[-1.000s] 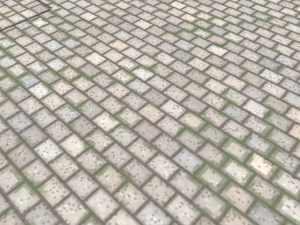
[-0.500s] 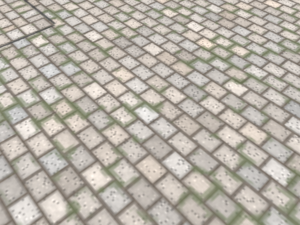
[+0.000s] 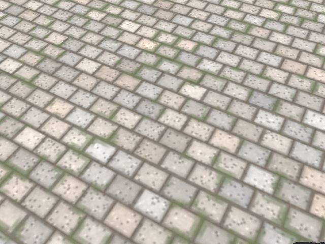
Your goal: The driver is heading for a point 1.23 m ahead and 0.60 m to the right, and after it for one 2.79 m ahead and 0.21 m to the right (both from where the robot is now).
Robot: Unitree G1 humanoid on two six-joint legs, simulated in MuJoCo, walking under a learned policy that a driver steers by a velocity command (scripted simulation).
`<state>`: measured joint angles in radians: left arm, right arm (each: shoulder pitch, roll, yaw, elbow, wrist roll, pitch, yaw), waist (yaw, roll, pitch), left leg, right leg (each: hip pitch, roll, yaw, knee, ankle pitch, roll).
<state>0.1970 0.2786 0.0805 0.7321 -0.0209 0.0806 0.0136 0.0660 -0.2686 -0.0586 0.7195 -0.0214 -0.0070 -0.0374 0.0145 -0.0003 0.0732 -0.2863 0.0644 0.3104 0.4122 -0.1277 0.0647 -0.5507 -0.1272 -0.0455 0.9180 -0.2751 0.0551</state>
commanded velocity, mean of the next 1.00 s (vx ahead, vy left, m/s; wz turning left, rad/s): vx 0.02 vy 0.00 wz -0.59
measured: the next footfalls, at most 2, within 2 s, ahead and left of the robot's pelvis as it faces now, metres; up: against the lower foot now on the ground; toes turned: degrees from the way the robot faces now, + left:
right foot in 0.10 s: +0.07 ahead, -0.13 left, +0.00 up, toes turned -12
left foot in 0.56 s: +0.20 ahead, +0.04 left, +0.00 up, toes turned -40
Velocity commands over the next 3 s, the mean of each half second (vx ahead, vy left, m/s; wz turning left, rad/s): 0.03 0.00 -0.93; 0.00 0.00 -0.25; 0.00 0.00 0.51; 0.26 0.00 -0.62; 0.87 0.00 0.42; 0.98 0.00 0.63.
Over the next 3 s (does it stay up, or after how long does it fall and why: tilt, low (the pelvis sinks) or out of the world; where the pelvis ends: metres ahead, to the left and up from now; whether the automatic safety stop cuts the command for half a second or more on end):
stays up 0.85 -0.52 0.00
